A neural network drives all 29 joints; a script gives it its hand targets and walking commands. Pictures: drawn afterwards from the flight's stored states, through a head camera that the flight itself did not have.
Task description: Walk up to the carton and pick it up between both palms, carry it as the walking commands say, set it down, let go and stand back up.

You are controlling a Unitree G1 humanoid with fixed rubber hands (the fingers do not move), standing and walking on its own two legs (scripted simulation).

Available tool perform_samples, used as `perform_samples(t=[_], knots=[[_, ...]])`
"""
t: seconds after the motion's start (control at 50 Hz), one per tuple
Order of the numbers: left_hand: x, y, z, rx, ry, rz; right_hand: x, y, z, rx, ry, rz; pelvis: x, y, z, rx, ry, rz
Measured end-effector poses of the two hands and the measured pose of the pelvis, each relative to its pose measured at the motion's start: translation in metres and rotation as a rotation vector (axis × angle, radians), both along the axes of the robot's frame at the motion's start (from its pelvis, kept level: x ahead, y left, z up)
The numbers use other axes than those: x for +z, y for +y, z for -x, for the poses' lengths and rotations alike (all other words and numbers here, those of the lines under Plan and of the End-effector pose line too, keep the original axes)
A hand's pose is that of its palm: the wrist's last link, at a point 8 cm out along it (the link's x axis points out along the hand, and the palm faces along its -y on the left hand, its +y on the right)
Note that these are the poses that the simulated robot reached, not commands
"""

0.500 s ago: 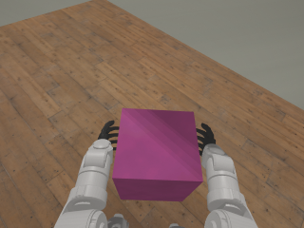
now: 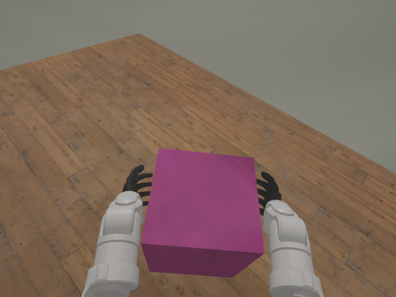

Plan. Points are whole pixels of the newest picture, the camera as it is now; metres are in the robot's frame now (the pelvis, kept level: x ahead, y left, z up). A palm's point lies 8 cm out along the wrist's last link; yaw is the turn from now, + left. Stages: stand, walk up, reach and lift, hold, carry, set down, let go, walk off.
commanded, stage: reach and lift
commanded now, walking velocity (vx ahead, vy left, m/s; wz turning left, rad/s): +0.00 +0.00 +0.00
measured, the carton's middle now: (198, 218) +0.31 +0.00 -0.04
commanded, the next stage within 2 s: hold in 1.08 s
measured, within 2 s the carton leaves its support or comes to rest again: neither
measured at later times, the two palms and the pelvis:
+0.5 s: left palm (132, 196) +0.31 +0.15 +0.04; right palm (273, 209) +0.29 -0.15 +0.04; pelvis -0.01 +0.00 +0.00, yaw +0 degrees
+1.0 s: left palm (127, 200) +0.29 +0.15 +0.04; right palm (273, 207) +0.29 -0.15 +0.05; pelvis -0.01 +0.00 +0.01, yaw +0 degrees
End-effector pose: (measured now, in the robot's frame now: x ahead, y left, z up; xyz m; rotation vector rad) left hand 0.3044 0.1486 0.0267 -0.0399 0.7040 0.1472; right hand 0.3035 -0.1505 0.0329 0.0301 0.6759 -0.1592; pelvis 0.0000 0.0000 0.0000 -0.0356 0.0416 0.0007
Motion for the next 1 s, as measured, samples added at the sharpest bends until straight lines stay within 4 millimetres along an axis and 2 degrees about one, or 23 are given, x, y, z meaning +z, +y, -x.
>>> perform_samples(t=[0.12, 0.28, 0.46, 0.6, 0.8, 1.0], knots=[[0.011, -0.001, 0.009, -0.004, -0.018, 0.003, 0.014, -0.001, 0.009, -0.002, -0.016, 0.004, 0.001, -0.001, 0.006, 0.002, -0.041, -0.001], [0.010, -0.003, 0.014, -0.019, 0.008, 0.003, 0.013, -0.002, 0.017, -0.001, 0.011, 0.029, 0.000, 0.000, 0.011, 0.002, -0.058, 0.000], [0.007, -0.003, 0.001, -0.032, 0.032, -0.006, 0.004, -0.003, 0.011, -0.008, 0.041, 0.025, 0.001, 0.001, 0.008, 0.000, -0.054, 0.000], [0.015, -0.003, -0.005, -0.015, -0.002, 0.001, 0.011, -0.003, 0.003, -0.018, 0.008, 0.001, 0.002, 0.000, 0.004, 0.000, -0.045, -0.001], [0.009, -0.001, 0.004, -0.006, 0.020, -0.005, 0.010, 0.000, 0.004, -0.002, 0.032, 0.003, 0.005, 0.000, 0.001, 0.001, -0.038, -0.002], [0.014, 0.003, 0.013, -0.005, 0.003, -0.009, 0.015, 0.003, 0.011, 0.006, 0.016, 0.009, 0.006, 0.001, 0.007, 0.001, -0.051, -0.001]])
